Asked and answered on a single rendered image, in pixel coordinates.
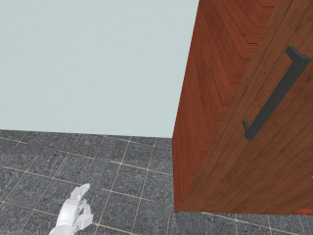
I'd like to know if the robot left hand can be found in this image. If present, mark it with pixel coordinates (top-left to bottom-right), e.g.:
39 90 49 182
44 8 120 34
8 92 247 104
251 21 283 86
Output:
56 183 94 233

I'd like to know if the left robot forearm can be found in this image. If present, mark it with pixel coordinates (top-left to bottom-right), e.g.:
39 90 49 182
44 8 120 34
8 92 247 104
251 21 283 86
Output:
49 224 74 235

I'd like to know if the handle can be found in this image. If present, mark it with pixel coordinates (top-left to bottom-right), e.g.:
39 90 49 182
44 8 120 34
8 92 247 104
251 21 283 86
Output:
242 46 312 140

